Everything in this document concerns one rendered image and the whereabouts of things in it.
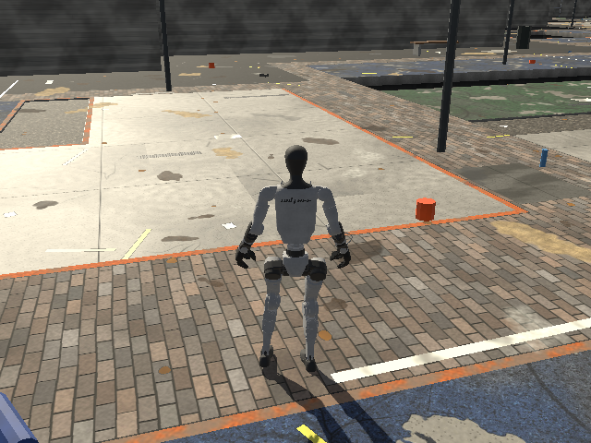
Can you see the robot right thigh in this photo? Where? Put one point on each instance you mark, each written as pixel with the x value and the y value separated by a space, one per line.
pixel 317 271

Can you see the right robot hand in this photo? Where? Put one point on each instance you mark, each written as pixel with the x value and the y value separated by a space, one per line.
pixel 337 255

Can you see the left robot forearm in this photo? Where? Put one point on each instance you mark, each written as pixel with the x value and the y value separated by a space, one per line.
pixel 247 240

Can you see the right robot forearm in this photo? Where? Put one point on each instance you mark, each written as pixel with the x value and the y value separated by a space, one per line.
pixel 340 241

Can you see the left robot hand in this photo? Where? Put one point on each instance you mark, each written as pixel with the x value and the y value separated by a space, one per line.
pixel 239 256

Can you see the left robot upper arm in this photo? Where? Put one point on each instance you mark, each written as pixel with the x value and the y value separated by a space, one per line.
pixel 266 194

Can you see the right robot upper arm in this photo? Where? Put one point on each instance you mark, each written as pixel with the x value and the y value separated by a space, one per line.
pixel 325 194

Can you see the robot left foot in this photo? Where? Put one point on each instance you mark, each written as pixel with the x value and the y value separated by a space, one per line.
pixel 265 359

